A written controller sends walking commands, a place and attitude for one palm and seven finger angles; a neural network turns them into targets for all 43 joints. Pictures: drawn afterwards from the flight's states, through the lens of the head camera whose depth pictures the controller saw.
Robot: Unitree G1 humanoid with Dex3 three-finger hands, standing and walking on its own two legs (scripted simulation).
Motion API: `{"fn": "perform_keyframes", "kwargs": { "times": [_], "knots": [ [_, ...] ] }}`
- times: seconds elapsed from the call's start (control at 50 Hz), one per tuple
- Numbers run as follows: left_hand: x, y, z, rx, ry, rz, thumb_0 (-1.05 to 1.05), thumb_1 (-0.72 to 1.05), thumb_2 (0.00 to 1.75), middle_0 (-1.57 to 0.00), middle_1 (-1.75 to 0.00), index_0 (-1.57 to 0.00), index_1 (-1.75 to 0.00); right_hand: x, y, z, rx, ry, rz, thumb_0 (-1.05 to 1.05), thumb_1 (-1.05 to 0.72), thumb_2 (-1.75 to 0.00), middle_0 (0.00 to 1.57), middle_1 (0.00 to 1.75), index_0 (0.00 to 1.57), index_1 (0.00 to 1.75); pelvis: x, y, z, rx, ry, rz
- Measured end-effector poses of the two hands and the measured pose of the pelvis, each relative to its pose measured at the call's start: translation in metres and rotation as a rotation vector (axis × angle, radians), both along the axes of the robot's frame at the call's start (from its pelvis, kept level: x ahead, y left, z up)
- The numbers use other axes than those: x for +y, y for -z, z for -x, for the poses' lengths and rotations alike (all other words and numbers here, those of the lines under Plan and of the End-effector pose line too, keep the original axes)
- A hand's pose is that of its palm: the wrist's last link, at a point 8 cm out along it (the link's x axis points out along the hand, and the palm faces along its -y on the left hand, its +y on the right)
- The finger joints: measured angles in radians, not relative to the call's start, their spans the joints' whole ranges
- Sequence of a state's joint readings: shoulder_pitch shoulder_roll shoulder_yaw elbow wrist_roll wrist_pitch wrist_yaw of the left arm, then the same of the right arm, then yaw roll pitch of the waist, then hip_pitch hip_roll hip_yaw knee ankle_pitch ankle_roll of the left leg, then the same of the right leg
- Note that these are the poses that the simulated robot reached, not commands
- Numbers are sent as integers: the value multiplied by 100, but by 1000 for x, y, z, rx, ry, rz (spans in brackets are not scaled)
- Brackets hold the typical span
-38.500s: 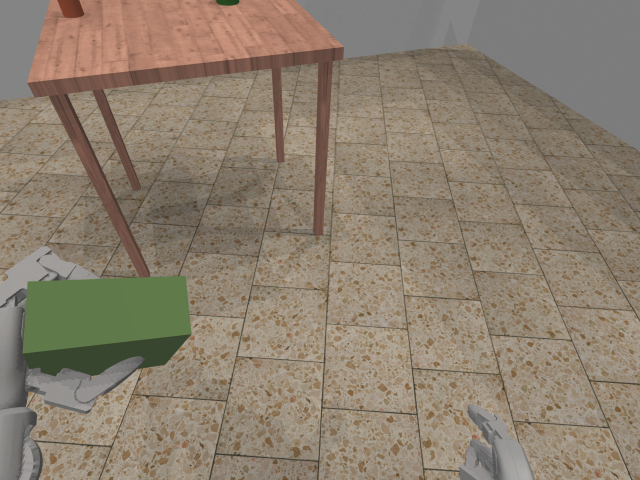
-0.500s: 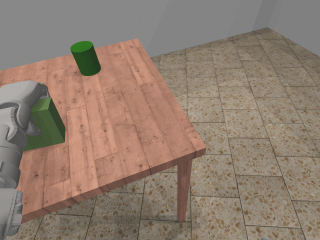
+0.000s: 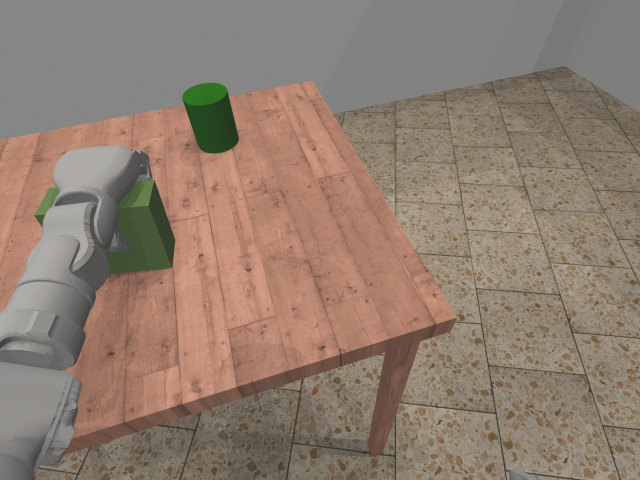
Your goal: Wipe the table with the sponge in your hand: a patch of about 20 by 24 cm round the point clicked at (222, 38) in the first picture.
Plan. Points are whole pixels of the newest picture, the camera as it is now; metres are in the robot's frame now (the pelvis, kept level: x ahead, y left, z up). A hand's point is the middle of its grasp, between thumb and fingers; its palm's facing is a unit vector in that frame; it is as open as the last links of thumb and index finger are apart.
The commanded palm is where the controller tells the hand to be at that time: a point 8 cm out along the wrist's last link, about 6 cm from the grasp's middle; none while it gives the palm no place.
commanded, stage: slide across to the middle lane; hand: left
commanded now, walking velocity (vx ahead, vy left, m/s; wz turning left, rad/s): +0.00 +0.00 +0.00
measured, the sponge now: (119, 239) +0.39 +0.32 +0.08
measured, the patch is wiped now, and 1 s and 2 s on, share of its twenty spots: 0.60 0.70 0.75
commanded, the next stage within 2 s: wipe back along the middle lane in 0.32 s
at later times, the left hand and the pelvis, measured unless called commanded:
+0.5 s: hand (170, 192) +0.44 +0.24 +0.13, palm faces +0.02 -0.02 -1.00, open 9.8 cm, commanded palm +0.40 +0.22 +0.18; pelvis +0.03 +0.01 +0.00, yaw +1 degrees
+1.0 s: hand (182, 214) +0.40 +0.21 +0.13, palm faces +0.06 -0.03 -1.00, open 9.8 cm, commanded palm +0.35 +0.20 +0.16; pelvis +0.03 -0.02 +0.00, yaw -1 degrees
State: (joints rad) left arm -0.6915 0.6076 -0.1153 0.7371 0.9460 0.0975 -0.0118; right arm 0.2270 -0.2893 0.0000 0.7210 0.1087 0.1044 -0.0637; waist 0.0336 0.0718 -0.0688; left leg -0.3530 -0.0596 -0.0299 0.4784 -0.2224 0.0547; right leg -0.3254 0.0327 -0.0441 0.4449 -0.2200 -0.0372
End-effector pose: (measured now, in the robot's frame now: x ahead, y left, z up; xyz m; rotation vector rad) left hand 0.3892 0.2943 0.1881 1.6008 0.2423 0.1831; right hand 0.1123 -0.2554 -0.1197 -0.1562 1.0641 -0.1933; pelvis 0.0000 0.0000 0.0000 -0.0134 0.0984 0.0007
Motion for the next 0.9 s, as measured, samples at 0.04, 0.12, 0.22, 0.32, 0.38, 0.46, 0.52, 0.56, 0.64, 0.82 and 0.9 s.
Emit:
{"fn": "perform_keyframes", "kwargs": {
  "times": [0.04, 0.12, 0.22, 0.32, 0.38, 0.46, 0.52, 0.56, 0.64, 0.82, 0.9],
  "knots": [
    [-4, -1, -2, -17, 3, 10, 1, -57, 112, -81, -136, -81, -140, 7, -2, -10, -15, -15, -7, 1, -91, -90, 20, 30, 20, 29, 3, -1, -2, -4, -5, -1],
    [-22, 1, -10, -40, 26, 32, 0, -55, 111, -79, -137, -80, -141, 20, -6, -32, -56, -46, -25, 1, -91, -90, 20, 30, 20, 29, 8, -2, -8, -11, -10, -1],
    [-41, 2, -22, -62, 32, 47, 0, -54, 110, -79, -137, -79, -142, 34, -11, -59, -103, -82, -52, 1, -91, -90, 20, 30, 20, 30, 13, -2, -15, -9, -7, -2],
    [-51, 2, -29, -68, 0, 51, 0, -54, 110, -79, -137, -79, -142, 43, -13, -80, -128, -112, -79, 1, -91, -90, 20, 30, 20, 30, 14, -3, -24, -1, -2, -3],
    [-54, 4, -29, -65, -25, 51, 0, -53, 110, -79, -137, -79, -142, 45, -14, -89, -132, -126, -90, 1, -91, -90, 20, 30, 20, 30, 13, -3, -28, -1, -4, -4],
    [-57, 4, -29, -59, -54, 49, 0, -52, 109, -78, -138, -78, -142, 43, -14, -97, -126, -142, -94, 1, -91, -90, 20, 30, 20, 30, 9, -3, -32, -4, -10, -6],
    [-60, 3, -26, -61, -64, 56, 0, -52, 109, -77, -138, -77, -143, 39, -15, -101, -124, -147, -93, 1, -91, -90, 20, 30, 20, 30, 6, -3, -34, -7, -11, -7],
    [-63, 3, -23, -63, -61, 63, 0, -51, 108, -77, -139, -77, -143, 36, -16, -103, -128, -149, -92, 1, -91, -90, 20, 30, 20, 30, 3, -3, -35, -11, -11, -7],
    [-70, 4, -17, -66, -47, 55, 0, -50, 108, -76, -139, -76, -144, 29, -18, -106, -141, -144, -91, 1, -91, -90, 20, 30, 20, 29, -1, -2, -36, -21, -5, -9],
    [-81, 4, -4, -74, -54, 49, 0, -48, 107, -74, -141, -74, -145, 13, -23, -104, -167, -120, -87, 1, -91, -90, 20, 30, 20, 29, -12, -2, -32, -39, 8, -14],
    [-84, 4, 4, -84, -53, 55, 0, -48, 107, -73, -142, -74, -146, 8, -24, -101, -181, -108, -91, 1, -91, -90, 20, 30, 20, 29, -15, -2, -30, -45, 17, -15]
  ]
}}
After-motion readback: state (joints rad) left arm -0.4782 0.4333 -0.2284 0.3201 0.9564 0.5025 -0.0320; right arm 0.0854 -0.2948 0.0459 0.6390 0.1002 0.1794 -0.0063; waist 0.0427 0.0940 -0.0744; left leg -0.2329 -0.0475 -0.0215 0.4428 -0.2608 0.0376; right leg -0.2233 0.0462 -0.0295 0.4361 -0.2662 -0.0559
